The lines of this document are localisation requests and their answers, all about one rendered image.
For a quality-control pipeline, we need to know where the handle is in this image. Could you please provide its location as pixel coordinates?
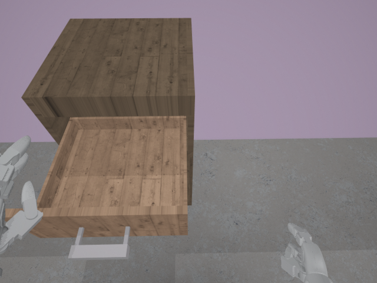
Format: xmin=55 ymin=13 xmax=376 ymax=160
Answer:
xmin=68 ymin=226 xmax=130 ymax=261

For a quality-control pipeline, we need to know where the cabinet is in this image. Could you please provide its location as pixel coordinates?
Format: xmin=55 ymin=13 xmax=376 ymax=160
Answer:
xmin=21 ymin=18 xmax=195 ymax=206

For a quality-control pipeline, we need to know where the right robot hand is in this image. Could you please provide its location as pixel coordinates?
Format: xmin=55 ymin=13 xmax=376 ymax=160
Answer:
xmin=281 ymin=223 xmax=328 ymax=282

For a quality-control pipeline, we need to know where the drawer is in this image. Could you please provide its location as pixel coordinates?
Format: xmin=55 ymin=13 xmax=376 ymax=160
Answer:
xmin=5 ymin=116 xmax=188 ymax=238

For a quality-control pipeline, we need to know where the left robot hand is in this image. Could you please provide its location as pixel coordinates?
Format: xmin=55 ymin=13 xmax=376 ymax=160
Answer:
xmin=0 ymin=136 xmax=43 ymax=254

